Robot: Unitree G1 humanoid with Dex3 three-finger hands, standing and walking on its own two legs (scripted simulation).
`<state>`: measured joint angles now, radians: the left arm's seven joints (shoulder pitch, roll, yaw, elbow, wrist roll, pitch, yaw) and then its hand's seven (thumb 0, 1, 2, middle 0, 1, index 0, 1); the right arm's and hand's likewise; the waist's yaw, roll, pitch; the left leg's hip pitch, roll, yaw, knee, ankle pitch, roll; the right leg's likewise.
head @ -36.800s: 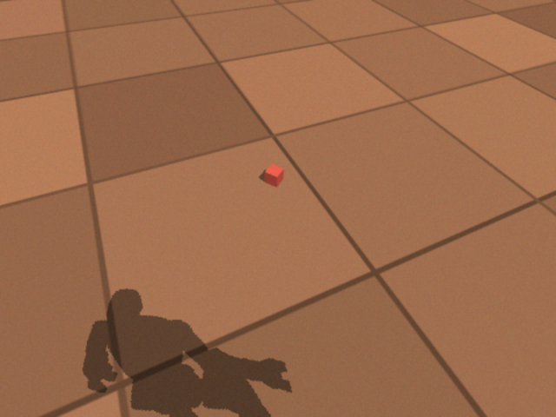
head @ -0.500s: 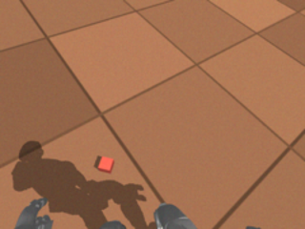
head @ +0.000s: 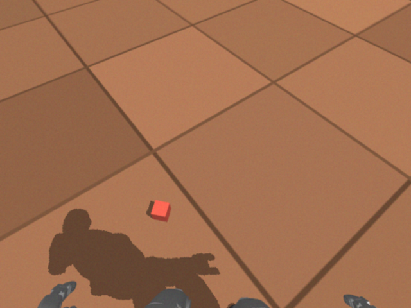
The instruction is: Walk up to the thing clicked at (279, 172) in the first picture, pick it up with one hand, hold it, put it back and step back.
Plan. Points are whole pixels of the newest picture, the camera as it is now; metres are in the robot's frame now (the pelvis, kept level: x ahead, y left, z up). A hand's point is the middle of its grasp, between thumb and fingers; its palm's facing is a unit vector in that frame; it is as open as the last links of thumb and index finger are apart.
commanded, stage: step back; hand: left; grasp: from above
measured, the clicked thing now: (161, 211) +0.58 +0.23 -0.73
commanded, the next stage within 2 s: none
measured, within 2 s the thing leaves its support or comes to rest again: neither
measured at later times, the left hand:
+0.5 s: hand out of the picture -0.06 +0.26 -0.16, palm faces -0.04 -0.91 -0.41, open 7.4 cm
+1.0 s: hand out of the picture -0.21 +0.26 -0.15, palm faces +0.04 -0.93 -0.38, open 7.4 cm
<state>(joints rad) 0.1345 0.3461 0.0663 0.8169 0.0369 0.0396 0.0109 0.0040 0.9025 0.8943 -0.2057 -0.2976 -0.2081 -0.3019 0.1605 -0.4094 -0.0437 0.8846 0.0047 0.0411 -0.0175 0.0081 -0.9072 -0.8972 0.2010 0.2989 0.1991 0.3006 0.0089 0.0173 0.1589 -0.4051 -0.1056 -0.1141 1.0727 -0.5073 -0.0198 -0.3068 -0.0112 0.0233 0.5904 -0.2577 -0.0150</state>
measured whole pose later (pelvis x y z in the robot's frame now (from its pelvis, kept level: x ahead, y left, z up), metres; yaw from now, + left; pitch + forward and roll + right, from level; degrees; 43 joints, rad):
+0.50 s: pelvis -0.16 -0.02 -0.02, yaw -2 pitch -3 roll -1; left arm 0.18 0.39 0.09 0.85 0.03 0.04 0.00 0.00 0.91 0.89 -0.20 -0.30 -0.20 -0.30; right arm 0.09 -0.40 -0.04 0.80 -0.02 0.03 -0.01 0.01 -0.90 -0.90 0.20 0.30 0.20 0.30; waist 0.01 0.02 0.18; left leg -0.44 0.08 -0.01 0.70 -0.22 -0.02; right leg -0.23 0.03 0.04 0.66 -0.39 0.01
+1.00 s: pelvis -0.33 -0.02 +0.00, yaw +2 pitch -2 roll -1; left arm 0.11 0.41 0.08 0.81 0.01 0.07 0.02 0.00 0.91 0.89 -0.20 -0.30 -0.21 -0.30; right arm 0.17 -0.35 -0.03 0.88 -0.04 0.03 0.00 0.01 -0.90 -0.90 0.20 0.30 0.20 0.30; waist 0.00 -0.04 0.17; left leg -0.31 -0.01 -0.02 0.61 -0.26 0.03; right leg -0.49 0.10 0.14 1.22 -0.51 0.00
